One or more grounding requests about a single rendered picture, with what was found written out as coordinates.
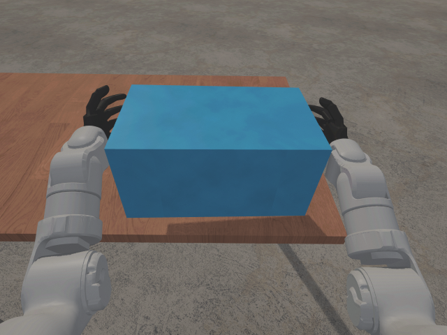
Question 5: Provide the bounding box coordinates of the robot left upper arm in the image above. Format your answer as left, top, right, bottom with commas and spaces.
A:
0, 250, 112, 335

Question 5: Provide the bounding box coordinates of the robot right upper arm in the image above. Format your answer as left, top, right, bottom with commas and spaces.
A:
346, 267, 447, 335

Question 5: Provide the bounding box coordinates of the robot right hand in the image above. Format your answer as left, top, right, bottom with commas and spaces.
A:
308, 97, 348, 144

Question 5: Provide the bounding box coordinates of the left robot forearm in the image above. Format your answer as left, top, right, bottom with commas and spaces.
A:
21, 126, 109, 313

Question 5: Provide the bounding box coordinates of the robot left hand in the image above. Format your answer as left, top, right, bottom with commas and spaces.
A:
83, 85, 126, 139

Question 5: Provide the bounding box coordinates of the carton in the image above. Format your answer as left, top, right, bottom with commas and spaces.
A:
104, 84, 332, 218

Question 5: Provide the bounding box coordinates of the right robot forearm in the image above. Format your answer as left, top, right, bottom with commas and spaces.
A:
325, 138, 435, 321

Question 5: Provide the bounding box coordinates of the table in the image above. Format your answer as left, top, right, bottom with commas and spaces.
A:
0, 73, 347, 324

